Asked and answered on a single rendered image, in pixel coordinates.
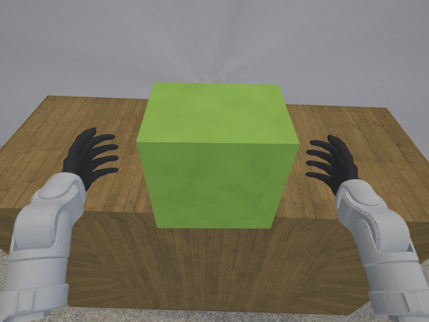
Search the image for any pedestal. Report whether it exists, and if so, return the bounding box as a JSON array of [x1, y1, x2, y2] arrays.
[[0, 95, 429, 315]]

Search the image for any right robot forearm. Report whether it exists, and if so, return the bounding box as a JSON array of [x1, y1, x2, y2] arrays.
[[335, 179, 429, 322]]

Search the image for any robot right hand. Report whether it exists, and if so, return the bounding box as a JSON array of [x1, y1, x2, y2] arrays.
[[306, 134, 359, 196]]

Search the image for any left robot forearm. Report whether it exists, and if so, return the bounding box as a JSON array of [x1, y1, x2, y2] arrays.
[[0, 172, 86, 322]]

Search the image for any carton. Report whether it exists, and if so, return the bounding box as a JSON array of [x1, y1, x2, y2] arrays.
[[136, 83, 300, 229]]

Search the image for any robot left hand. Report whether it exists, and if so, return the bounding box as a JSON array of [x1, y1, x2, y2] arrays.
[[62, 127, 119, 192]]

